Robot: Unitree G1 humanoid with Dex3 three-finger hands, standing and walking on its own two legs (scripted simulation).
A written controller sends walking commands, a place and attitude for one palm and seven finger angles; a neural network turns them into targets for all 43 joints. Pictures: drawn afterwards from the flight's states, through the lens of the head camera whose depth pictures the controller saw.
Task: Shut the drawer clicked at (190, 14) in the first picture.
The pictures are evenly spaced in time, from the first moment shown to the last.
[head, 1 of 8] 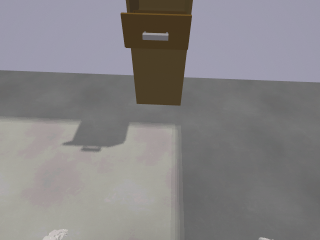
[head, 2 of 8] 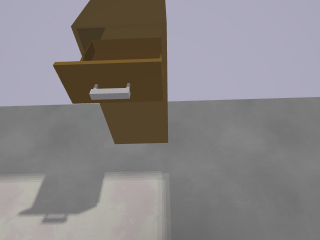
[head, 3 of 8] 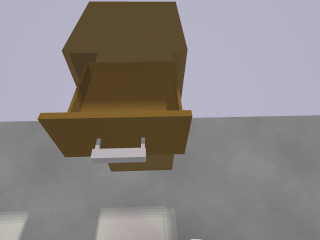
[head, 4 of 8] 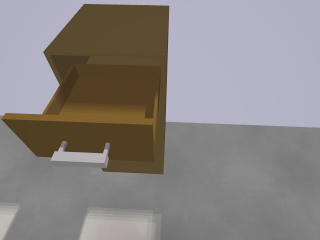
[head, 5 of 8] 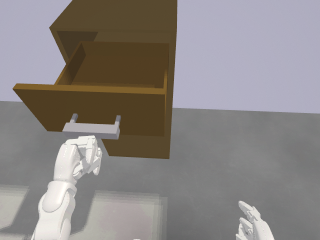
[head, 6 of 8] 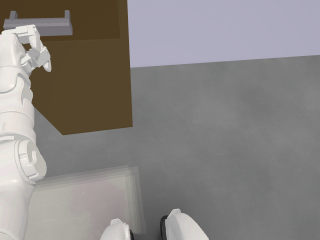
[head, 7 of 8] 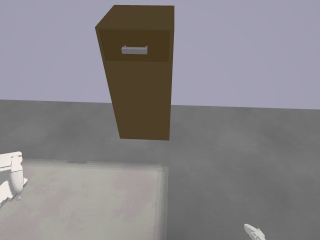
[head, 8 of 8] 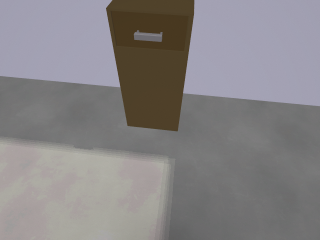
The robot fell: no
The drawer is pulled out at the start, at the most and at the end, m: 0.29 0.29 0.00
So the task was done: yes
